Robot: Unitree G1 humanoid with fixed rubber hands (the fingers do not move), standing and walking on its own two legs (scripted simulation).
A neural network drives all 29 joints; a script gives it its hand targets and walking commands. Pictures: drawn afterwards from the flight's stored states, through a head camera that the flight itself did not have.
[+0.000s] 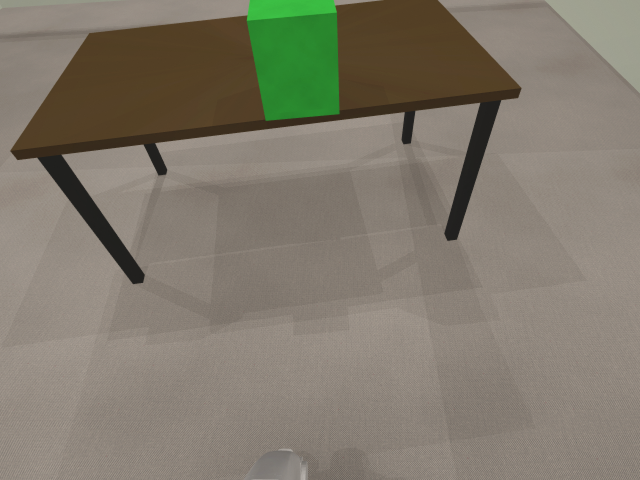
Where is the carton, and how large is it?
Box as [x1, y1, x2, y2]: [247, 0, 338, 120]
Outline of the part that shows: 250,0 247,24 265,119 269,120 338,113 336,11 333,0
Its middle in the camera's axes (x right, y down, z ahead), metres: -0.06 -0.49 +1.01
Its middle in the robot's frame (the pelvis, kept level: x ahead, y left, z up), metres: +1.09 +0.10 +0.03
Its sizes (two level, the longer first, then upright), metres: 0.210 0.200 0.250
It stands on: a table, 0.68 m high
